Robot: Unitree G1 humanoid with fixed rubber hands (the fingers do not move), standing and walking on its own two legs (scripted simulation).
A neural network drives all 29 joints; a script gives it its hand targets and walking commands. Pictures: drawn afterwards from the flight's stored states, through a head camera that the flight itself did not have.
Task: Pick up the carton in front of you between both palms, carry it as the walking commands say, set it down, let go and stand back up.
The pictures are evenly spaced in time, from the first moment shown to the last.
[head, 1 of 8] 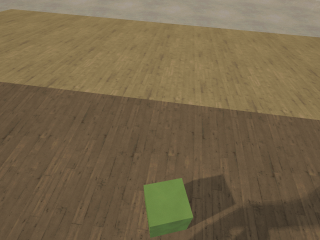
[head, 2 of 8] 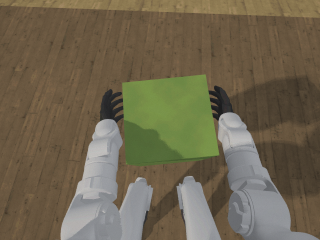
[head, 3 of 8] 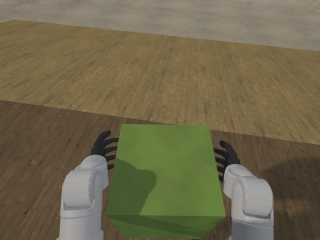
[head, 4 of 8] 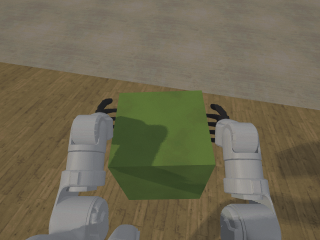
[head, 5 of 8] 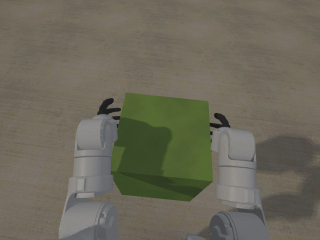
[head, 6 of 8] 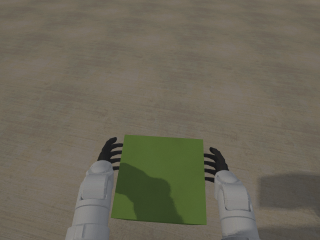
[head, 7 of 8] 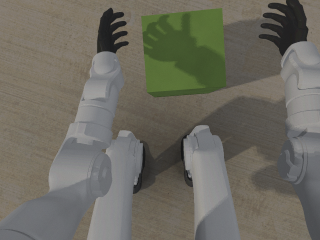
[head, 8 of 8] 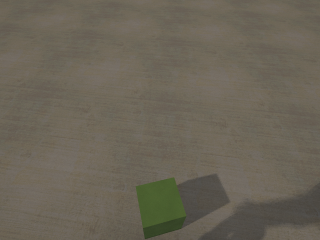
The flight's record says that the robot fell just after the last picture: no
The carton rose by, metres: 0.68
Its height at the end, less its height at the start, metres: -0.53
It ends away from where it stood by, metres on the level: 5.90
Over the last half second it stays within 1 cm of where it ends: yes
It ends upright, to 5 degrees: yes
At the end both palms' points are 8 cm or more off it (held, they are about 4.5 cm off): yes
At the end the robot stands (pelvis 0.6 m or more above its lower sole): yes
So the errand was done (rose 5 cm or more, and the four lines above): yes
